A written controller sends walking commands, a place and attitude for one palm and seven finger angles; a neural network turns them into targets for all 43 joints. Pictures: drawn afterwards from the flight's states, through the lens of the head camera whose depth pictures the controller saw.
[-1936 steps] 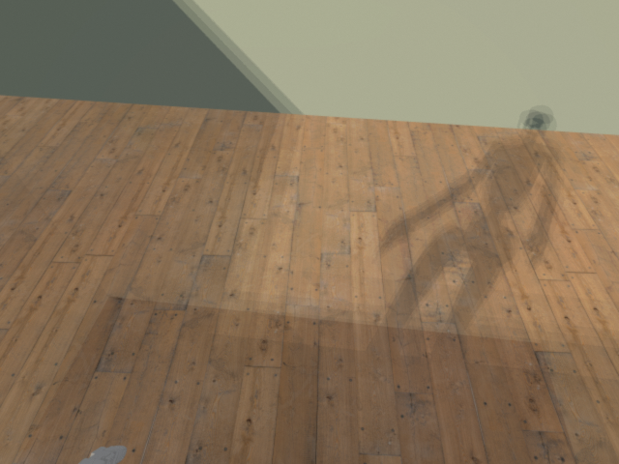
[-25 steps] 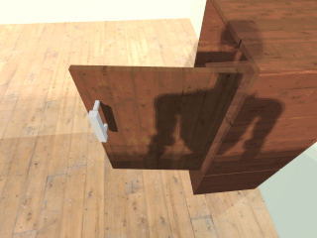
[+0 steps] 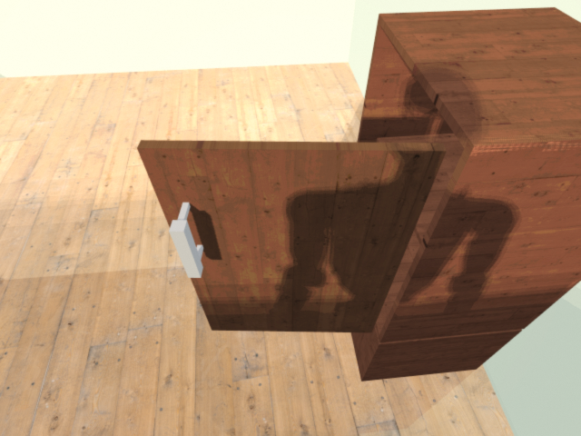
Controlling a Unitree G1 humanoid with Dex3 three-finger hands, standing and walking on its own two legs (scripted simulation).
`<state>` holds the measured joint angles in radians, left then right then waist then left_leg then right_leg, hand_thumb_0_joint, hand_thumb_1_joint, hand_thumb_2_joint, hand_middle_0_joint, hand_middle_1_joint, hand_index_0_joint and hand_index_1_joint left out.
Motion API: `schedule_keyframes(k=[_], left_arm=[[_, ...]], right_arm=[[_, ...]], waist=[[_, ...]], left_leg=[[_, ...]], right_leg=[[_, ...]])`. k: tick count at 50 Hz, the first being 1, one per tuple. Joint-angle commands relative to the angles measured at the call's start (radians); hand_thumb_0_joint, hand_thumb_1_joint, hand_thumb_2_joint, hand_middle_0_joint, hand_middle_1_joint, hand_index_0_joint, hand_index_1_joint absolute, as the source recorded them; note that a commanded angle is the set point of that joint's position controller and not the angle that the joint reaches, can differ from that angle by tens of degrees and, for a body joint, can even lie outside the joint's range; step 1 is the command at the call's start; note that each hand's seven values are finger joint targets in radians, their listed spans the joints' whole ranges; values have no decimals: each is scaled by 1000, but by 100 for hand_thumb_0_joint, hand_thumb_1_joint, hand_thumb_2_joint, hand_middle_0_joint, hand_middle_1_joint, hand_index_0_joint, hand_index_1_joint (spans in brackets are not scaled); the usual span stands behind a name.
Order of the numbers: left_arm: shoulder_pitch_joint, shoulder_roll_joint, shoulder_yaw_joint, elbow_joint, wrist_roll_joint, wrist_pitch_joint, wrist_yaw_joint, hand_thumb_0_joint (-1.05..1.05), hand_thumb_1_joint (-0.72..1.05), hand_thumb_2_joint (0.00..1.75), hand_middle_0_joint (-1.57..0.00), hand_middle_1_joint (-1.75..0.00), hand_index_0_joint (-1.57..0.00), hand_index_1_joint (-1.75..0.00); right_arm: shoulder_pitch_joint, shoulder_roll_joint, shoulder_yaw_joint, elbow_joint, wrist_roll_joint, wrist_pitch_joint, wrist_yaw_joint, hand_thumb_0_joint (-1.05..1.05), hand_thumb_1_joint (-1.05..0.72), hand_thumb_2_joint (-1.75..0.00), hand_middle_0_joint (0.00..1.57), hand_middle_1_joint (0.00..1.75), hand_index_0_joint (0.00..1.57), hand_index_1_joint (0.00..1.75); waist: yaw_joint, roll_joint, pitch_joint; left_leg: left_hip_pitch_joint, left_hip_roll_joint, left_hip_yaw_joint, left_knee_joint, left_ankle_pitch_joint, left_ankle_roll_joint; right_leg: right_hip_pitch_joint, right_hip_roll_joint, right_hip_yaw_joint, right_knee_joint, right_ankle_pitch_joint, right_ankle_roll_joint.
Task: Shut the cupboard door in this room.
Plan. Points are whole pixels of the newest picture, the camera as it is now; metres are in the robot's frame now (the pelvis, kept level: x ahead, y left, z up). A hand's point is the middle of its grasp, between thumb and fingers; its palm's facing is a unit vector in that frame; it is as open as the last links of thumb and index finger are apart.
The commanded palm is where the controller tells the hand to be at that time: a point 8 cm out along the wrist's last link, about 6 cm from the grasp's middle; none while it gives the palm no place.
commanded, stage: come to a stop and stand still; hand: left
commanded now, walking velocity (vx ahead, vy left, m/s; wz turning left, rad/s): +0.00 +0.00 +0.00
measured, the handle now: (190, 240) +0.41 +0.19 +0.01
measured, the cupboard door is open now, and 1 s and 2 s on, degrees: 84 84 84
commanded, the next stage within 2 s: look again from close up in 0.34 s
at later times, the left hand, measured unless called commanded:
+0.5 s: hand out of the picture +0.06 +0.23 -0.16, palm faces -0.01 -0.96 -0.29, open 7.4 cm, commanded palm none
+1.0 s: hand out of the picture +0.03 +0.24 -0.16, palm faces -0.03 -0.96 -0.29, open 7.4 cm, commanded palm none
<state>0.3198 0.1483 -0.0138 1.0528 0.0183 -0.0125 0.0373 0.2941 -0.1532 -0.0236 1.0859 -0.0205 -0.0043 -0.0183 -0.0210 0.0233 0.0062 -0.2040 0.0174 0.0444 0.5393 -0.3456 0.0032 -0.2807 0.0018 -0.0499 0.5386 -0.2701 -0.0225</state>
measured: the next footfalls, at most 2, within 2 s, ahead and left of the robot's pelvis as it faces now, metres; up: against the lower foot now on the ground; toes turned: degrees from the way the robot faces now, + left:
none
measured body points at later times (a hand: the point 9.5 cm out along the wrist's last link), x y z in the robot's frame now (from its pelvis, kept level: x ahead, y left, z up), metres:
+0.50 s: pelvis +0.00 +0.02 +0.01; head +0.00 +0.02 +0.46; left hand +0.06 +0.28 -0.13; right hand +0.08 -0.25 -0.14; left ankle -0.04 +0.11 -0.73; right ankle +0.01 -0.11 -0.73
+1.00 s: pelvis -0.02 +0.02 +0.01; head -0.01 +0.02 +0.46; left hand +0.03 +0.29 -0.13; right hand +0.04 -0.25 -0.14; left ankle -0.04 +0.11 -0.73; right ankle +0.01 -0.11 -0.73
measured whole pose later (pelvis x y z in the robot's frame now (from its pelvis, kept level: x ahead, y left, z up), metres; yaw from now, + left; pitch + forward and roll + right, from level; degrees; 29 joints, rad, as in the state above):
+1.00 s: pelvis -0.02 +0.02 +0.01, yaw +0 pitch -2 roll +0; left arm 0.19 0.27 -0.02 1.08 0.02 0.00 0.02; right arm 0.14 -0.27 0.00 1.14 -0.01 -0.02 0.00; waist 0.00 -0.01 0.05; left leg -0.10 -0.03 0.06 0.36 -0.23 0.04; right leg -0.20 -0.04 -0.03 0.40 -0.17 0.02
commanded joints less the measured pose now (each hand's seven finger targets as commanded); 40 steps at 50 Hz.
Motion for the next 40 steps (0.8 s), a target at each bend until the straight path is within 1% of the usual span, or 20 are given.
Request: schedule_keyframes(k=[1, 3, 4, 6, 8, 9, 10, 13, 14, 16, 19, 23, 24, 26, 28, 29, 32, 35, 36, 40], left_arm=[[7, 127, 25, -55, -7, -29, 12, 0, 90, 90, -20, -30, -20, -30], [10, 139, 31, -47, -8, -29, 12, 0, 90, 90, -20, -30, -20, -30], [17, 134, 26, -49, -8, -27, 12, 0, 90, 90, -20, -30, -20, -30], [3, 154, 33, -49, -7, -25, 12, 0, 90, 90, -20, -30, -20, -30], [-16, 172, 39, -56, -7, -25, 11, 0, 90, 90, -20, -30, -20, -30], [-21, 166, 34, -60, -7, -20, 11, 0, 90, 90, -20, -30, -20, -30], [-27, 175, 36, -61, -7, -21, 11, 0, 90, 90, -20, -30, -20, -30], [-57, 207, 42, -71, -6, -21, 8, 0, 90, 90, -20, -30, -20, -30], [-65, 203, 38, -73, -6, -18, 7, 0, 90, 90, -20, -30, -20, -30], [-76, 219, 41, -77, -6, -17, 6, 0, 90, 90, -20, -30, -20, -30], [-98, 236, 40, -79, -6, -15, 3, 0, 90, 90, -20, -30, -20, -30], [-124, 263, 40, -79, -6, -14, -1, 0, 90, 90, -20, -30, -20, -30], [-129, 259, 38, -80, -5, -10, -1, 0, 90, 90, -20, -30, -20, -30], [-135, 269, 36, -75, -5, -9, -3, 0, 90, 90, -20, -30, -20, -30], [-145, 282, 36, -73, -4, -11, -4, 0, 90, 90, -20, -30, -20, -30], [-147, 277, 34, -73, -5, -9, -4, 0, 90, 90, -20, -30, -20, -30], [-154, 292, 31, -67, -5, -9, -6, 0, 90, 90, -20, -30, -20, -30], [-151, 289, 29, -61, -5, -6, -6, 0, 90, 90, -20, -30, -20, -30], [-153, 293, 29, -59, -5, -6, -6, 0, 90, 90, -20, -30, -20, -30], [-155, 293, 26, -49, -4, -6, -7, 0, 90, 90, -20, -30, -20, -30]], right_arm=[[21, -102, -10, -44, 5, -31, -5, 0, -90, -90, 20, 30, 20, 30], [-2, -126, -16, -43, 6, -38, -11, 0, -90, -90, 20, 30, 20, 30], [-8, -123, -10, -42, 3, -38, -11, 0, -90, -90, 20, 30, 20, 30], [-31, -147, -17, -46, 6, -38, -13, 0, -90, -90, 20, 30, 20, 30], [-54, -169, -22, -49, 4, -38, -14, 0, -90, -90, 20, 30, 20, 30], [-61, -163, -17, -50, 2, -37, -12, 0, -90, -90, 20, 30, 20, 30], [-75, -174, -19, -50, 3, -37, -12, 0, -90, -90, 20, 30, 20, 30], [-113, -204, -24, -58, 3, -35, -10, 0, -90, -90, 20, 30, 20, 30], [-115, -199, -20, -58, 2, -36, -8, 0, -90, -90, 20, 30, 20, 30], [-138, -219, -21, -58, 2, -38, -8, 0, -90, -90, 20, 30, 20, 30], [-161, -233, -20, -59, 2, -37, -5, 0, -90, -90, 20, 30, 20, 30], [-188, -264, -19, -58, 3, -36, -2, 0, -90, -90, 20, 30, 20, 30], [-188, -258, -16, -59, 3, -35, -1, 0, -90, -90, 20, 30, 20, 30], [-199, -273, -16, -57, 4, -36, 1, 0, -90, -90, 20, 30, 20, 30], [-203, -284, -16, -53, 6, -36, 2, 0, -90, -90, 20, 30, 20, 30], [-200, -279, -13, -51, 5, -36, 3, 0, -90, -90, 20, 30, 20, 30], [-207, -294, -10, -45, 6, -34, 5, 0, -90, -90, 20, 30, 20, 30], [-205, -294, -7, -36, 6, -35, 6, 0, -90, -90, 20, 30, 20, 30], [-204, -297, -6, -33, 7, -36, 6, 0, -90, -90, 20, 30, 20, 30], [-200, -297, -4, -23, 8, -34, 7, 0, -90, -90, 20, 30, 20, 30]], waist=[[8, -23, 18], [16, 9, 1], [23, 5, -12], [20, -33, 6], [19, -30, 4], [23, -16, 2], [24, -26, 4], [22, -47, 8], [23, -25, -8], [26, -31, -18], [27, -17, -22], [27, -19, -19], [28, -17, -19], [30, -11, -13], [28, -35, -17], [29, -21, -17], [28, -31, -12], [31, -15, -19], [30, -24, -20], [29, -25, 4]], left_leg=[[-15, 64, -91, -99, 243, 33], [5, 74, -93, -103, 327, 36], [23, 79, -85, -104, 375, 36], [22, 77, -87, -108, 363, 36], [34, 79, -89, -116, 355, 37], [43, 82, -84, -125, 377, 37], [46, 80, -86, -124, 375, 38], [48, 80, -88, -135, 332, 37], [56, 83, -86, -150, 341, 37], [66, 83, -88, -150, 358, 38], [71, 87, -89, -168, 346, 36], [69, 88, -94, -190, 311, 35], [69, 92, -96, -201, 307, 36], [64, 90, -99, -210, 291, 36], [71, 91, -100, -213, 292, 35], [70, 94, -102, -223, 292, 35], [67, 92, -108, -232, 265, 33], [67, 94, -109, -245, 254, 33], [70, 94, -110, -247, 260, 32], [57, 94, -114, -260, 232, 31]], right_leg=[[34, -97, 127, -101, 186, -31], [64, -99, 109, -74, 274, -28], [80, -96, 111, -71, 306, -29], [80, -104, 109, -72, 321, -25], [78, -106, 109, -73, 320, -25], [82, -105, 105, -76, 319, -24], [83, -107, 107, -79, 320, -21], [81, -113, 117, -93, 309, -20], [91, -111, 112, -94, 296, -19], [99, -113, 112, -94, 308, -16], [108, -117, 110, -109, 293, -15], [110, -121, 114, -128, 262, -10], [114, -118, 109, -130, 245, -9], [113, -120, 112, -142, 227, -6], [115, -125, 115, -149, 238, -5], [119, -124, 108, -149, 226, -5], [116, -126, 113, -164, 203, -2], [123, -126, 109, -170, 185, 0], [124, -128, 109, -171, 192, 0], [114, -128, 111, -184, 169, 3]])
